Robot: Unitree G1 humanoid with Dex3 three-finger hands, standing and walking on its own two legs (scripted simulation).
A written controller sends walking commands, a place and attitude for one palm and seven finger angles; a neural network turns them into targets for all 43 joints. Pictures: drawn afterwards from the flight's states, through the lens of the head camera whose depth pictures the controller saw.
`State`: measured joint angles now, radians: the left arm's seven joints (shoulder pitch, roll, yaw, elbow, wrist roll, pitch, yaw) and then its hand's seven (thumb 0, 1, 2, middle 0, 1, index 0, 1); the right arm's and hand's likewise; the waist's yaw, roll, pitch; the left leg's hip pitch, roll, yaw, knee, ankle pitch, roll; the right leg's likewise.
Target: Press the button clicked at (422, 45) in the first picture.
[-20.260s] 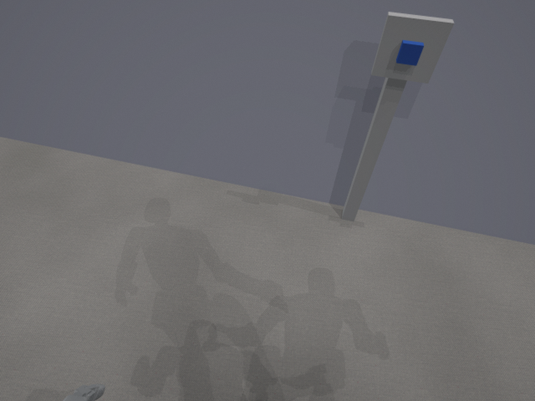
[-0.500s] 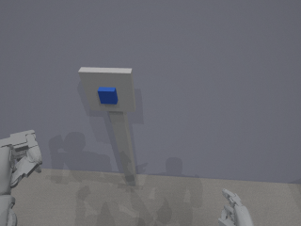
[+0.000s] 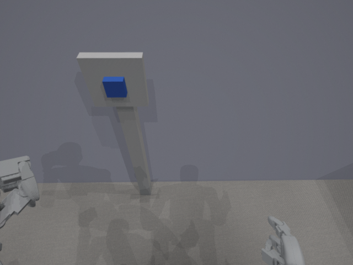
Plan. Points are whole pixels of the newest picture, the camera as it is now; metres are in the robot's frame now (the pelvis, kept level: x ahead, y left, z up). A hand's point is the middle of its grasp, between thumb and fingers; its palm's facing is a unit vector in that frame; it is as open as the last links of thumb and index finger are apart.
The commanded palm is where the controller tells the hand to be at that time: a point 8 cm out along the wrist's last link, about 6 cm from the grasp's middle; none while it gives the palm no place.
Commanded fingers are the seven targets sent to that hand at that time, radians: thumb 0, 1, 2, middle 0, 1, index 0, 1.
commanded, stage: step back with the hand held close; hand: left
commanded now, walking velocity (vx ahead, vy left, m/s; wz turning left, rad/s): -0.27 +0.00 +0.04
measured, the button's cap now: (115, 86) +0.57 +0.22 +0.08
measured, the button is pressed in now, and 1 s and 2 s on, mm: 0 0 0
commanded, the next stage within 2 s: stop stepping back and stand still in 0.78 s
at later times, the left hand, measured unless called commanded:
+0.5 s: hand (3, 235) +0.13 +0.24 +0.17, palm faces +0.48 -0.73 -0.49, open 3.1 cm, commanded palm +0.06 +0.28 +0.18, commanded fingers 0.00 0.90 0.90 -1.30 -1.50 -1.30 -1.50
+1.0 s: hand out of the picture +0.05 +0.23 +0.18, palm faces +0.39 -0.82 -0.41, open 3.1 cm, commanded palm -0.01 +0.27 +0.18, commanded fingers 0.00 0.90 0.90 -1.30 -1.50 -1.30 -1.50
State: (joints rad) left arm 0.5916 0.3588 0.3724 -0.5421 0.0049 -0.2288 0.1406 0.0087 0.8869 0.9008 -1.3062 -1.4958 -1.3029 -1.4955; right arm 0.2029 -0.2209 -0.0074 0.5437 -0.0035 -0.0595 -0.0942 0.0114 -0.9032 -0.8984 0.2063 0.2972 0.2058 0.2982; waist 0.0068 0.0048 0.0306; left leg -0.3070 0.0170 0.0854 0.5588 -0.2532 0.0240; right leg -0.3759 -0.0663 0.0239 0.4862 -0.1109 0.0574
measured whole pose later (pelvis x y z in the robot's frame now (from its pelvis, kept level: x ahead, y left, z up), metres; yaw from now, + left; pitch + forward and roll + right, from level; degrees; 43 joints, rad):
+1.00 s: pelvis -0.14 -0.01 +0.01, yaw +0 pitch +2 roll +1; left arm 0.57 0.37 0.36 -0.58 0.00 -0.26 0.14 0.01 0.89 0.90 -1.31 -1.50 -1.31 -1.50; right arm 0.19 -0.16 0.03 0.65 -0.03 -0.12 -0.07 0.01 -0.90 -0.90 0.21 0.30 0.21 0.30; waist 0.02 -0.07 -0.03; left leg -0.47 -0.01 0.07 0.80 -0.34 -0.02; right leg -0.30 -0.02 0.06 0.52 -0.26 0.02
